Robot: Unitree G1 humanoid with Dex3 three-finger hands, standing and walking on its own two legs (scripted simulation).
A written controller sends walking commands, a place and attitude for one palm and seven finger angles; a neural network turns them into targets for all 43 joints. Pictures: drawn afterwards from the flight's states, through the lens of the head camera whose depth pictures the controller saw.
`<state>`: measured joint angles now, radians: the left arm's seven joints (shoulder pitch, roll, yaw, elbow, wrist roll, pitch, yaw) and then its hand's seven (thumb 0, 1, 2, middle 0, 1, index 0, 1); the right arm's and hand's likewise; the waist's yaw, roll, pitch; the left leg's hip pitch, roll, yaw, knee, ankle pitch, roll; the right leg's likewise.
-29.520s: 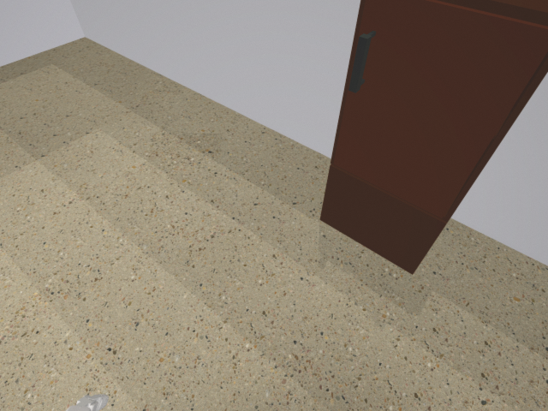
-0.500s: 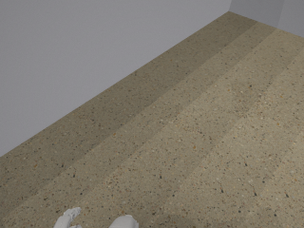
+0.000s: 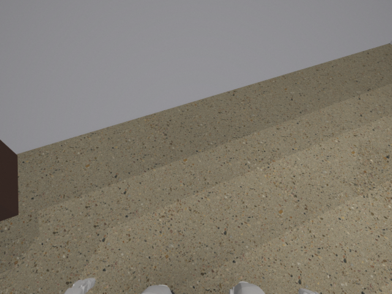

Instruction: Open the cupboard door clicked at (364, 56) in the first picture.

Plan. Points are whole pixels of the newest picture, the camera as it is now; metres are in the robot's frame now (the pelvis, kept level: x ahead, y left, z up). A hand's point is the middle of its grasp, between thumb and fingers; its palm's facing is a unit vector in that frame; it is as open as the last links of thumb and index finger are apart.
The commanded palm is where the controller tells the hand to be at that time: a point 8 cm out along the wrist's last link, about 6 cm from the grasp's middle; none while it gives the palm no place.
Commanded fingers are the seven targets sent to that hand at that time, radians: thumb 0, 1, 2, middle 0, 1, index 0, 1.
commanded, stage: turn to face it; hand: left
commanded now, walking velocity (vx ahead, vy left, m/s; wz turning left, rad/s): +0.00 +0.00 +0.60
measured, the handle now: out of the picture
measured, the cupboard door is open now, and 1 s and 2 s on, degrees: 43 43 43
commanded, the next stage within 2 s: take the last steps up to it in 1.92 s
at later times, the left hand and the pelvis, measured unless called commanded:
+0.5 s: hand out of the picture +0.02 +0.22 -0.17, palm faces +0.33 -0.92 -0.22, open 7.4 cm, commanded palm none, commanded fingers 0.00 0.90 0.90 -0.20 -0.30 -0.20 -0.30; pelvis +0.00 -0.01 +0.00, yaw +18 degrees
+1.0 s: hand out of the picture -0.07 +0.19 -0.19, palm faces +0.60 -0.77 -0.21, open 7.4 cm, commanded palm none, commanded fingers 0.00 0.90 0.90 -0.20 -0.30 -0.20 -0.30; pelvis +0.00 -0.02 -0.01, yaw +38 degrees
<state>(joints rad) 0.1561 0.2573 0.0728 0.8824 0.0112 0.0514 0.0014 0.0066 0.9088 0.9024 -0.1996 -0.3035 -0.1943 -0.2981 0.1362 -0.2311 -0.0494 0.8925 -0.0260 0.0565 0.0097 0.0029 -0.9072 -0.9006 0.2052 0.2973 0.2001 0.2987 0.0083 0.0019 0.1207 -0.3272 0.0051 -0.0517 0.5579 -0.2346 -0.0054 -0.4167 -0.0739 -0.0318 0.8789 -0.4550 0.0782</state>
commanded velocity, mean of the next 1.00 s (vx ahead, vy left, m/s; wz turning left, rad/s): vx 0.00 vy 0.00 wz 0.60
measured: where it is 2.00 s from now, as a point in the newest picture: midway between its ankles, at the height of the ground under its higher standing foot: outside the picture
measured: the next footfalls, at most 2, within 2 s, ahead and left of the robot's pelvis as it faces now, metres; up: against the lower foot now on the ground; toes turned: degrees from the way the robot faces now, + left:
right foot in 0.06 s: +0.06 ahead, -0.16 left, +0.00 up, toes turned +0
left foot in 0.34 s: +0.03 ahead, +0.11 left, +0.00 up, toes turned +18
